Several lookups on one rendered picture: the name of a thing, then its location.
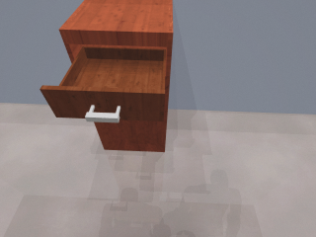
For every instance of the handle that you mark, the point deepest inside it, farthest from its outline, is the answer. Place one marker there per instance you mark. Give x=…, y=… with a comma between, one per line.
x=91, y=116

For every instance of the cabinet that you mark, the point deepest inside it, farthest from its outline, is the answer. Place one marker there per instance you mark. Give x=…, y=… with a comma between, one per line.
x=125, y=24

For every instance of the drawer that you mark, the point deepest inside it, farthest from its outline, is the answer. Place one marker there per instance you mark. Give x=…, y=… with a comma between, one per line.
x=111, y=77

